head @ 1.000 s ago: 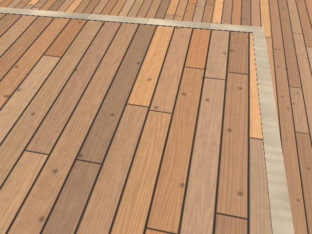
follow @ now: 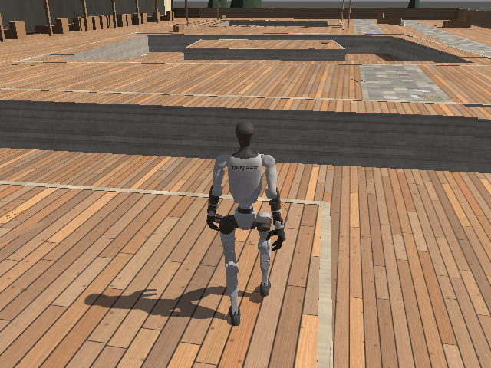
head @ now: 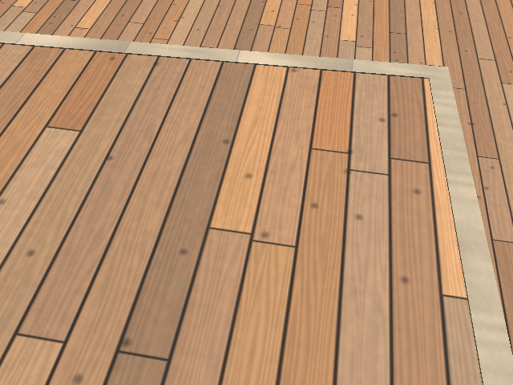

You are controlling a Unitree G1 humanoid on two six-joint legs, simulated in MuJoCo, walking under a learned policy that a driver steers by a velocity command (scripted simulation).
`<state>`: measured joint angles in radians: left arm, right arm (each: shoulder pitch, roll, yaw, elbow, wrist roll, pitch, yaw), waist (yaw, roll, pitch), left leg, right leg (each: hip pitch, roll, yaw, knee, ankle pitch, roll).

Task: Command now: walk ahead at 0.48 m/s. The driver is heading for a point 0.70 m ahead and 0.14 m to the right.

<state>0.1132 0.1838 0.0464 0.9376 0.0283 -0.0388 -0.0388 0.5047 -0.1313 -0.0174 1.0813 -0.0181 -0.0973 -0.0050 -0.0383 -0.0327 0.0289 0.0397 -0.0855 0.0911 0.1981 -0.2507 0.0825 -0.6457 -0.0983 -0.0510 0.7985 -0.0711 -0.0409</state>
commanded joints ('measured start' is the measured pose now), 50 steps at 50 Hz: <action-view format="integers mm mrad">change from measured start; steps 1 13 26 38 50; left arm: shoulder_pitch -131 183 402 436 125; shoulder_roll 21 110 94 84 32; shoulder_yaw -2 48 18 31 20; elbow -88 13 94 0 -83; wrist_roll -7 -9 -17 -40 6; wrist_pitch -12 -45 -68 -43 19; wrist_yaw -2 17 39 49 3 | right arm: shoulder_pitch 76 -78 -468 -131 -172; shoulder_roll -124 -117 -88 -316 -154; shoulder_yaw -19 -37 -30 -103 -45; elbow -22 -113 -252 -236 -176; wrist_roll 0 8 -8 -33 -3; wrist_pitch -14 -4 49 14 -28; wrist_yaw -7 2 36 -3 -4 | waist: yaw -8 76 76 -26 72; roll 100 40 -38 260 133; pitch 111 -49 72 -350 7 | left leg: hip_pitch -51 -650 -687 215 -195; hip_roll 273 137 166 542 310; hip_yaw -128 -141 -32 -793 23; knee -68 1105 548 65 40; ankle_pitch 463 -57 238 -158 747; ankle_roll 117 28 -81 142 69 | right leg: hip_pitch -3 641 562 43 77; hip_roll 40 -234 -59 155 57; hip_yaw -50 454 156 112 39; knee -128 -583 -658 459 99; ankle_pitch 44 -121 231 -445 -51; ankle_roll -6 -234 -165 -68 -6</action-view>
